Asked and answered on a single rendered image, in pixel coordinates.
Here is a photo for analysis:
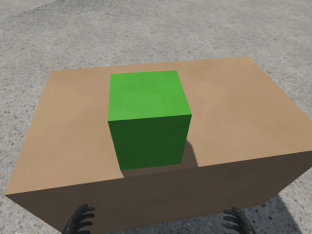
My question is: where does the carton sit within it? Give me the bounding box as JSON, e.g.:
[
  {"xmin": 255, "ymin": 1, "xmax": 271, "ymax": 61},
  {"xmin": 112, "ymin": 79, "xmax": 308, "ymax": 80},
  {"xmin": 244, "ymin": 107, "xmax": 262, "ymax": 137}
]
[{"xmin": 107, "ymin": 70, "xmax": 192, "ymax": 171}]

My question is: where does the robot left hand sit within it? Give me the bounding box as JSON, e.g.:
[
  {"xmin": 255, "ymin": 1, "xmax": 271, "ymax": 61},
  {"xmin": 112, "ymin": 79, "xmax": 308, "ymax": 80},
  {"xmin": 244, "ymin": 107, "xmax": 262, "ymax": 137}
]
[{"xmin": 61, "ymin": 203, "xmax": 96, "ymax": 234}]

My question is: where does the pedestal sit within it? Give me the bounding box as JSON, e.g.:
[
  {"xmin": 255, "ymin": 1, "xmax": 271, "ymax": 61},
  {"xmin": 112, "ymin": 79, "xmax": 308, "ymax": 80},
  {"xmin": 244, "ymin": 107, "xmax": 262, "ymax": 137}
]
[{"xmin": 4, "ymin": 56, "xmax": 312, "ymax": 234}]

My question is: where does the robot right hand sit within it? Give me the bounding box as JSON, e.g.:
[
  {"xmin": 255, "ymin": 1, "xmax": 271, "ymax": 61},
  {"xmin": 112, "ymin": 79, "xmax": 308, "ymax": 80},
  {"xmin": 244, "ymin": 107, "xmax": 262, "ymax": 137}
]
[{"xmin": 223, "ymin": 206, "xmax": 256, "ymax": 234}]

